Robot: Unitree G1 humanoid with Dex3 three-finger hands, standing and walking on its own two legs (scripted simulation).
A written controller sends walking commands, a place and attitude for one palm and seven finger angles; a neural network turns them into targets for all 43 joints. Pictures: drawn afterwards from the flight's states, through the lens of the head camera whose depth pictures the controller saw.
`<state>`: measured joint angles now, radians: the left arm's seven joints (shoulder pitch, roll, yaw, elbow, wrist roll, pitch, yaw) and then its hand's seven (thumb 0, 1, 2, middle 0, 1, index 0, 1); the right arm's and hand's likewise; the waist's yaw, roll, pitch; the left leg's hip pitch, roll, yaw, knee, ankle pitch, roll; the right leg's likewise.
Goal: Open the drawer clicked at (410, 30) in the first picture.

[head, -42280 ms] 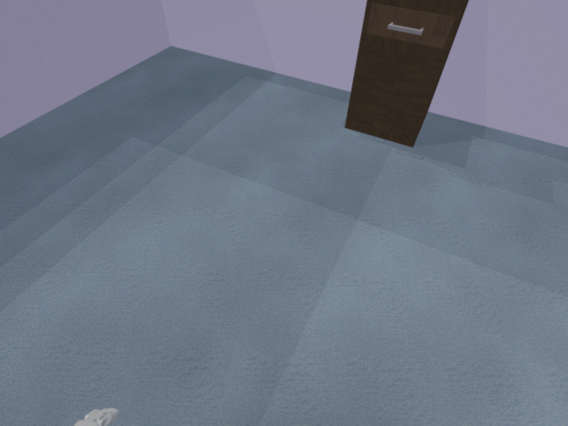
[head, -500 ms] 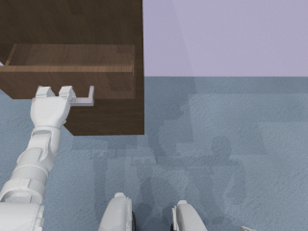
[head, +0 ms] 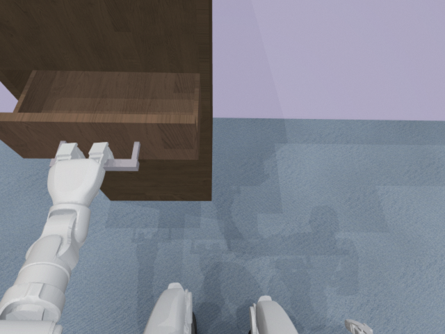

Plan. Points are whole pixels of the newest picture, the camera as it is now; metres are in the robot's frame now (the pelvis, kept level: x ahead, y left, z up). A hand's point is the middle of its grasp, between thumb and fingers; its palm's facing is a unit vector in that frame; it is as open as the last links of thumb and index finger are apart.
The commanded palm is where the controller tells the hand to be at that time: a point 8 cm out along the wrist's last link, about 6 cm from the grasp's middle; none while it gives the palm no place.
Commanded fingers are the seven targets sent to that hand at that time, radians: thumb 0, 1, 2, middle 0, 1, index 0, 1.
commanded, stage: pull the drawer open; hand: left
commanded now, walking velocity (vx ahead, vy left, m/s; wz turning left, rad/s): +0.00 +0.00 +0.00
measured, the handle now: (97, 155) +0.44 +0.26 -0.02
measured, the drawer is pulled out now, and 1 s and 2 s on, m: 0.12 0.17 0.21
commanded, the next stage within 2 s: none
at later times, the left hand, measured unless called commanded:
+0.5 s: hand (89, 197) +0.36 +0.27 -0.04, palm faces -0.01 -0.03 -1.00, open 5.4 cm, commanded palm +0.32 +0.27 +0.00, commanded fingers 0.00 0.90 0.90 -0.40 -1.35 -0.40 -1.35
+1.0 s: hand (86, 209) +0.34 +0.27 -0.04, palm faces -0.01 -0.04 -1.00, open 5.4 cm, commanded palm +0.29 +0.27 +0.00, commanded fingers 0.00 0.90 0.90 -0.40 -1.35 -0.40 -1.35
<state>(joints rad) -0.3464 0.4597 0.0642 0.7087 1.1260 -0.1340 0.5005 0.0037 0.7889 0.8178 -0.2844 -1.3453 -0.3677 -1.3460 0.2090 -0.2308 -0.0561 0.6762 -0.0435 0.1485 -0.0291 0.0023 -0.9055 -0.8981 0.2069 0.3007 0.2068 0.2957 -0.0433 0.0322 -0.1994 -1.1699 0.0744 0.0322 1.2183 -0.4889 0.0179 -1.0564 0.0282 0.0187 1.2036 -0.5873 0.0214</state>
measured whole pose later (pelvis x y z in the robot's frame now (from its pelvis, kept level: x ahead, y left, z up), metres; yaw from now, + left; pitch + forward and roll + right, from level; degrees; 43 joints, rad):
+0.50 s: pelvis +0.00 +0.00 +0.00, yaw +0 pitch +25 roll -2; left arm -0.24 0.45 0.06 0.60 1.12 -0.12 0.51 0.00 0.79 0.82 -0.28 -1.34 -0.37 -1.35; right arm 0.20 -0.23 -0.06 0.66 -0.04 0.14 -0.03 0.00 -0.91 -0.90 0.21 0.30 0.21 0.30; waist -0.04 0.03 -0.20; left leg -1.15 0.08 0.04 1.22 -0.50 0.02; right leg -1.04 0.03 0.02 1.20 -0.59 0.02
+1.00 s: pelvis +0.00 +0.00 +0.00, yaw +0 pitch +24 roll -2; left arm -0.14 0.44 0.07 0.52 1.11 -0.11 0.51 0.00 0.79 0.82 -0.27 -1.31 -0.37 -1.35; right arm 0.18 -0.23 -0.05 0.65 -0.05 0.13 -0.03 0.00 -0.91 -0.90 0.21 0.30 0.21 0.30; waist -0.03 0.03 -0.20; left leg -1.13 0.08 0.03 1.21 -0.50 0.01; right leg -1.02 0.03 0.02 1.20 -0.59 0.02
